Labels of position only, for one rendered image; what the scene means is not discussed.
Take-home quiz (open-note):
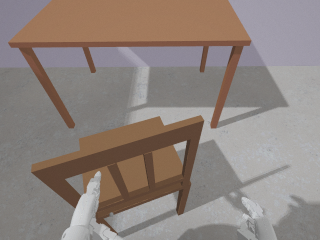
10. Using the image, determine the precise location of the robot right hand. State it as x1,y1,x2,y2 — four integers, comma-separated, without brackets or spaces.
237,197,277,240

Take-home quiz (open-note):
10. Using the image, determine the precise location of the chair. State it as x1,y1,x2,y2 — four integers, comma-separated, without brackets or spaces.
31,115,205,235

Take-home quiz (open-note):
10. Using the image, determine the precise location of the robot left forearm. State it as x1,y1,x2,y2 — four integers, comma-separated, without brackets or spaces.
61,225,90,240

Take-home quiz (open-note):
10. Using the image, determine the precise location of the robot left hand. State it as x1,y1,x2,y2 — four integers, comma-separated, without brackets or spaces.
70,171,124,240

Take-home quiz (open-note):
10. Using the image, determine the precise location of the table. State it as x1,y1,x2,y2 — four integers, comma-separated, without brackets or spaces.
8,0,252,129

